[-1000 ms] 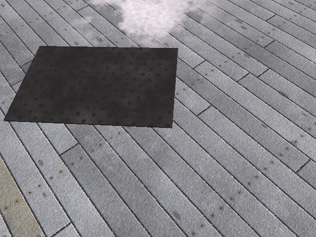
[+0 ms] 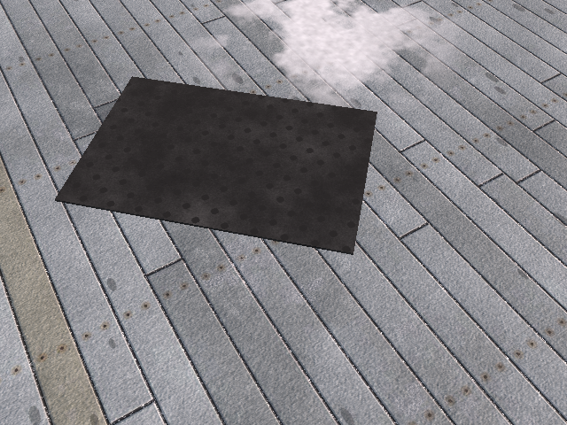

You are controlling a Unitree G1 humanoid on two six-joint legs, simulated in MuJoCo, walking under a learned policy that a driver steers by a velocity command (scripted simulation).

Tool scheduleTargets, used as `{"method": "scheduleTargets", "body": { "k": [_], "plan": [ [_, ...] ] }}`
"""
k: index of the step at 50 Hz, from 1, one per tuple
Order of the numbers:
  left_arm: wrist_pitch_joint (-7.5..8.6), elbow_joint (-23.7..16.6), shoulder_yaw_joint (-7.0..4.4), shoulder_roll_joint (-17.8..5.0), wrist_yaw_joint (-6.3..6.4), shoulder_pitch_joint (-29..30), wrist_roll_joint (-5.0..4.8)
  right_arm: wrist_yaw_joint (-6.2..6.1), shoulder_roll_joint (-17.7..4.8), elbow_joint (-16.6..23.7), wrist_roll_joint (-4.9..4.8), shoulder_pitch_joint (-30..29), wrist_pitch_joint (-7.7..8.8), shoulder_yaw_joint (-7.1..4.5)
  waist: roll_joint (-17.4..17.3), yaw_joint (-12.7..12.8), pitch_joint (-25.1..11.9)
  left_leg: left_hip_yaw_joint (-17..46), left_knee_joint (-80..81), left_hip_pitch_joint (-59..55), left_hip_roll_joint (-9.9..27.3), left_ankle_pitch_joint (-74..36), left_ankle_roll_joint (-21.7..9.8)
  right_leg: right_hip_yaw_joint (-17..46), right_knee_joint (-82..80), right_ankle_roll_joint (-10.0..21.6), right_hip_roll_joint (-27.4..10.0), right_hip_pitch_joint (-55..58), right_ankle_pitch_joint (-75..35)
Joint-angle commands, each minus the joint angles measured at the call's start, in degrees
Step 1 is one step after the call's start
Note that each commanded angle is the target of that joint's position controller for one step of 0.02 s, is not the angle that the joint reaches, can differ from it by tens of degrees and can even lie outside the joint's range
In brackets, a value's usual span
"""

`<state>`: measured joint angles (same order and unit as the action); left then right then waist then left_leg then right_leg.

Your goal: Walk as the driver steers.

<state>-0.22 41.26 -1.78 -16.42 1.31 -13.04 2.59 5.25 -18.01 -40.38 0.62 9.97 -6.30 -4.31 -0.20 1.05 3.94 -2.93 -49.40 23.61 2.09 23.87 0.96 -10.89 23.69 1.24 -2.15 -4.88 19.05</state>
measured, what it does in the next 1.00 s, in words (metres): walks ahead: left foot, then right foot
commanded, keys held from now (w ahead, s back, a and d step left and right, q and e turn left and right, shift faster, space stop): w+q+shift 0.16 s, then w+shift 0.08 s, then w+e+shift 0.64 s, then e+shift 0.12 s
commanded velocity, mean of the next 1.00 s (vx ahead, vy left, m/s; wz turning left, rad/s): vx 0.81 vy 0.00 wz -0.17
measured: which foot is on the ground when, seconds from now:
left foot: up 0.00-0.14, down 0.16-0.58, up 0.60-0.98, down 1.00-1.00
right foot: down 0.00-0.18, up 0.20-0.60, down 0.62-1.00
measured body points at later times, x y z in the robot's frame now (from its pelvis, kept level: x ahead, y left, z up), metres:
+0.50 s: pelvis +0.26 +0.15 -0.02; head +0.28 +0.17 +0.42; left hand +0.34 +0.43 -0.15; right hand +0.29 -0.12 -0.14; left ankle +0.04 +0.13 -0.74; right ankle +0.48 +0.08 -0.68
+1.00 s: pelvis +0.71 +0.25 -0.02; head +0.75 +0.24 +0.43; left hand +0.73 +0.55 -0.14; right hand +0.96 +0.01 -0.06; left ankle +0.92 +0.36 -0.74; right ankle +0.49 +0.18 -0.73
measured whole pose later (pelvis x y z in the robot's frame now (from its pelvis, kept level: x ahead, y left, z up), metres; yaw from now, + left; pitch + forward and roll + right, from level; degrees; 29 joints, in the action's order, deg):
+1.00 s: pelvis +0.71 +0.25 -0.02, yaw -14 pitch +3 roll -1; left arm 4.0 49.7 -5.0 -18.9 -0.4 -25.5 -0.5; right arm 0.0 -15.7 -31.9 2.3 -3.4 5.4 3.5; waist -1.4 8.3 2.1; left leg 5.5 -25.8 31.7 3.2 -4.4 1.5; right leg 16.5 29.9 6.6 9.6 2.3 26.7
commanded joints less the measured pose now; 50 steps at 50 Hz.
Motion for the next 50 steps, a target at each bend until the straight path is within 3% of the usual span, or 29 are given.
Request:
{"method": "scheduleTargets", "body": {
  "k": [1,6,7,8,9,10,11,13,15,18,21,24,26,28,29,30,31,32,33,34,35,36,38,41,44,47,48,49,50],
  "plan": [
    [1.64,-1.8,-4.01,-12.3,-0.52,-4.0,0.35,1.63,-5.5,9.3,0.09,-12.7,1.23,-0.93,7.4,4.8,0.8,-1.4,3.4,10.6,1.2,1.5,-2.2,15.9,-15.7,8.0,-19.0,7.0,15.1],
    [1.93,0.2,-4.47,-12.8,-1.44,-4.7,-0.15,1.59,-4.1,9.6,0.59,-12.7,2.37,-0.16,5.7,2.7,1.3,-4.8,10.6,3.5,-0.5,2.8,-6.9,6.5,-12.2,5.5,-18.9,6.9,3.1],
    [1.86,-0.1,-4.47,-13.2,-1.44,-2.3,-0.60,1.21,-4.0,8.0,0.73,-7.4,2.66,-0.23,5.5,-0.8,-0.4,-7.0,14.5,-5.3,-3.0,2.0,-7.8,1.5,-5.8,4.1,-17.1,2.6,-9.1],
    [1.85,-0.4,-4.36,-13.4,-1.38,-0.2,-1.56,0.23,-5.4,4.2,1.05,3.4,3.26,-1.07,2.0,-6.8,-5.1,-7.4,19.1,-20.8,-6.1,-1.0,-9.5,-4.5,9.0,2.4,-13.7,-5.1,-24.1],
    [2.04,-1.9,-3.30,-11.0,-1.48,1.2,-1.54,-1.44,-11.5,-0.9,1.66,19.0,3.94,-3.23,-9.9,-13.8,-11.9,6.7,24.7,-40.1,-0.6,10.2,-13.3,-7.8,33.1,0.0,-8.3,-21.6,-21.8],
    [2.83,-7.4,-1.30,-4.0,-2.21,7.1,0.13,-2.67,-18.0,0.2,0.44,20.4,4.91,-3.88,-23.2,-12.9,-9.5,39.7,37.3,-46.0,14.0,26.8,-17.9,0.6,47.3,-2.8,1.6,-46.8,14.5],
    [3.30,-8.2,-1.77,-7.5,-2.34,12.6,1.31,-3.41,-14.4,1.5,0.34,15.7,5.27,-2.54,-10.9,-12.9,-2.7,40.9,39.0,-41.2,16.1,16.8,-17.9,10.0,51.1,-2.6,-0.7,-54.9,8.7],
    [4.35,-4.3,-1.69,-9.0,-3.68,3.7,-0.03,-4.59,-10.1,0.6,1.19,12.8,6.07,-1.04,-4.3,-5.9,-1.1,25.5,37.0,-34.5,12.1,0.3,-15.1,10.0,45.7,-1.1,-5.4,-47.6,-2.5],
    [3.12,0.0,-1.50,-8.9,-4.61,-2.6,0.34,-4.73,-7.7,1.5,1.11,7.1,7.71,0.30,-5.0,-1.4,-0.7,15.6,38.8,-28.1,6.3,-11.0,-11.0,8.5,44.3,-1.0,-6.2,-40.8,-7.6],
    [1.37,-0.1,-1.02,-7.3,-5.26,0.5,-1.30,-3.56,-7.9,-0.9,0.23,10.4,10.40,0.48,-4.0,-1.3,2.1,7.2,41.0,-23.1,4.5,-31.8,-7.4,7.1,44.7,-0.2,-4.4,-40.3,-10.9],
    [1.82,-1.6,-0.21,-4.9,-5.21,6.7,-3.28,-3.70,-6.2,-3.4,1.08,13.8,11.78,1.33,-3.2,-2.9,5.7,-0.3,43.4,-21.9,3.6,-44.9,-4.1,9.4,37.1,1.6,1.1,-41.7,-15.3],
    [2.24,-1.8,1.12,-3.0,-5.55,9.1,-2.48,-4.59,-3.7,-4.9,0.67,12.2,12.78,2.79,-2.4,-1.3,5.4,-5.7,46.6,-21.1,3.7,-61.9,-1.4,2.0,24.3,4.5,3.6,-33.6,-21.0],
    [1.77,-0.8,1.24,-3.9,-5.28,6.5,-2.22,-6.13,-5.8,-5.8,0.79,12.4,13.53,2.45,-4.8,1.0,0.7,-7.2,42.4,-25.7,6.2,-86.3,0.0,-1.3,20.8,6.0,6.7,-24.7,-21.7],
    [0.96,2.6,0.11,-7.4,-4.49,-4.8,-2.07,-7.96,-9.5,-5.7,1.75,10.1,12.50,1.17,-7.5,7.8,-6.2,-7.6,27.2,-31.0,8.7,-102.8,1.2,-1.1,20.2,7.9,10.2,-14.5,-16.7],
    [0.73,5.8,-1.23,-10.3,-4.10,-15.7,-1.90,-8.48,-11.2,-4.8,2.33,6.9,11.47,0.45,-7.5,13.4,-10.5,-7.3,12.6,-29.5,9.1,-104.9,1.5,0.1,19.9,9.3,11.3,-5.2,-13.0],
    [0.78,9.4,-2.93,-13.0,-3.52,-28.8,-2.08,-8.60,-12.8,-3.5,2.21,1.5,10.61,-0.34,-6.3,20.8,-12.6,-7.1,-10.7,-22.4,7.1,-96.6,1.2,5.8,14.2,13.5,8.2,5.1,-11.7],
    [0.95,11.9,-3.73,-13.8,-2.74,-31.6,-2.82,-7.46,-7.7,-2.9,2.01,-2.8,10.81,0.73,4.7,20.3,-9.1,-6.6,-37.2,-5.8,-3.5,-36.3,-0.5,12.3,9.6,15.9,5.0,13.5,-11.4],
    [0.97,11.4,-3.18,-12.9,-2.47,-24.0,-2.19,-6.25,3.1,1.1,2.82,-1.7,12.32,3.96,14.1,9.1,-5.8,1.6,-53.6,17.1,-9.5,4.2,-0.6,29.5,15.6,19.9,-0.5,18.1,-20.3],
    [0.92,8.4,-3.44,-13.4,-1.88,-17.0,-1.86,-5.19,2.0,5.7,0.95,3.4,13.48,4.80,15.3,3.8,-13.2,11.6,-54.1,27.5,-8.6,3.3,-0.3,55.5,-1.6,28.4,-9.6,22.3,2.1],
    [1.07,6.6,-3.39,-10.1,-1.60,-14.4,-1.83,-4.69,-3.0,4.9,2.37,2.2,14.58,4.74,2.5,3.3,-7.9,12.9,-46.4,27.1,-4.4,-2.3,-2.2,59.5,-11.7,25.9,-11.0,14.6,16.8],
    [1.40,6.5,-3.04,-8.2,-1.55,-11.4,-1.58,-4.49,-4.7,4.4,2.89,1.1,14.60,4.43,-4.6,0.2,-2.1,11.7,-40.4,24.2,-2.1,-5.2,-2.4,55.8,-13.9,23.2,-9.7,4.3,16.7],
    [2.14,6.7,-2.76,-7.8,-1.55,-10.0,-1.60,-4.72,-3.9,4.5,4.05,0.1,13.62,4.76,-7.7,-2.2,1.8,10.9,-36.4,21.3,-0.4,-4.4,-1.5,50.4,-14.2,21.1,-6.6,-4.2,10.8],
    [4.18,6.5,-2.36,-8.0,-1.35,-8.6,-1.83,-4.66,-2.8,5.7,4.54,-0.6,10.60,5.56,-7.5,-5.1,5.6,8.7,-25.6,15.3,3.0,-4.2,1.1,42.2,-16.3,19.7,-2.2,-18.2,7.2],
    [5.68,5.6,-3.33,-9.6,-1.45,-8.4,-2.28,-3.93,-1.9,9.8,2.79,-10.0,10.09,6.38,-3.2,-1.9,6.4,4.2,-4.5,5.8,4.4,-17.0,3.4,33.2,-18.5,17.5,3.1,-27.0,-6.0],
    [5.70,6.1,-4.38,-10.7,-2.19,-11.4,-3.36,-3.81,0.3,11.6,0.79,-15.1,10.16,6.96,1.2,3.2,2.2,2.1,10.7,-0.7,1.3,-29.8,2.6,31.5,-15.9,13.5,4.0,-19.3,-20.8],
    [4.45,7.1,-5.29,-11.8,-1.69,-14.6,-3.03,-4.96,-1.9,11.2,1.56,-13.4,11.11,6.00,2.3,4.6,-2.0,1.9,20.4,-3.1,-4.0,-27.4,1.2,31.0,-2.4,8.7,4.8,-4.8,-46.0],
    [4.35,7.0,-5.60,-12.6,-1.31,-14.4,-2.91,-5.71,-3.9,10.3,1.76,-9.6,11.68,5.12,3.3,2.8,-5.6,2.6,22.6,-8.4,-5.9,-26.3,0.8,31.8,5.2,6.3,5.4,-2.3,-52.5],
    [4.45,6.2,-5.96,-13.9,-1.22,-11.5,-3.10,-6.37,-6.0,8.4,1.40,-1.9,12.42,4.12,4.1,-2.2,-9.8,4.3,26.0,-17.2,-4.4,-30.6,0.3,32.1,16.0,4.2,6.4,-3.2,-50.6],
    [4.88,4.3,-5.56,-11.6,-1.28,-7.6,-3.68,-6.96,-9.5,5.3,1.98,9.3,13.18,2.73,3.7,-7.6,-15.5,8.0,24.3,-30.6,1.9,-34.5,-1.0,30.7,29.3,2.5,8.5,-10.1,-39.2]
  ]
}}
Velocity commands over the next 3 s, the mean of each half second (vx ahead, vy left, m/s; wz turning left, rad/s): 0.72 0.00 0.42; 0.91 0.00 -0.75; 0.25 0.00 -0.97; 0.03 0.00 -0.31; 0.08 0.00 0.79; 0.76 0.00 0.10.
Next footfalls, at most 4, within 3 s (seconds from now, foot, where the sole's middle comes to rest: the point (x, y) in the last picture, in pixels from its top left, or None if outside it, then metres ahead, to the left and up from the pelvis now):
0.16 left None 0.08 0.14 -0.78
0.62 right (224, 394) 0.52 0.18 -0.78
1.00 left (176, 241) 0.96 0.36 -0.78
1.44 right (274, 234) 0.99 0.08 -0.78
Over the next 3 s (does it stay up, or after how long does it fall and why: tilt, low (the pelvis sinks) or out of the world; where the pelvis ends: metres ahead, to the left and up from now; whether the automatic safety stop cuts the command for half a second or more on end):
stays up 1.24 0.22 0.00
